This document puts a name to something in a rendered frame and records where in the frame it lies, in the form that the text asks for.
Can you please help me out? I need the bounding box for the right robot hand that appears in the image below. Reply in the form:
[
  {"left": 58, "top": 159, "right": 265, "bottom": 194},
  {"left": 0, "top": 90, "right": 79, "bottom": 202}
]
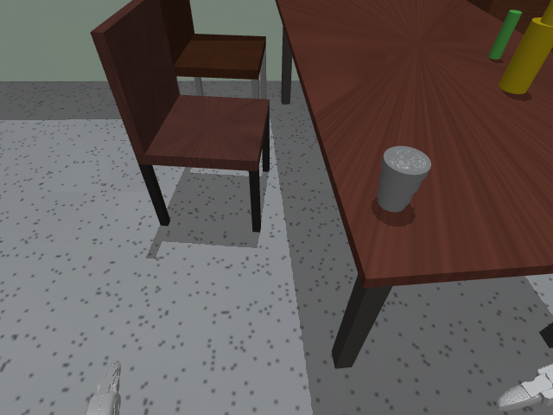
[{"left": 496, "top": 363, "right": 553, "bottom": 411}]

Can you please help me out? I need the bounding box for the table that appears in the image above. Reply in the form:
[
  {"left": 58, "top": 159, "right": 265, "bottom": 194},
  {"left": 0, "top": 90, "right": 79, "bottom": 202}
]
[{"left": 276, "top": 0, "right": 553, "bottom": 369}]

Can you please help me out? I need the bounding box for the chair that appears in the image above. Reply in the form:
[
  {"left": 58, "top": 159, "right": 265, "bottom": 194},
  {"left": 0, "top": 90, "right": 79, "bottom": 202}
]
[
  {"left": 160, "top": 0, "right": 266, "bottom": 99},
  {"left": 90, "top": 0, "right": 270, "bottom": 233}
]

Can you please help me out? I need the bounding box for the left robot hand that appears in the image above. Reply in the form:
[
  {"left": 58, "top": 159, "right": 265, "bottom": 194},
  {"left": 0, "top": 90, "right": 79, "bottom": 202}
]
[{"left": 85, "top": 361, "right": 121, "bottom": 415}]

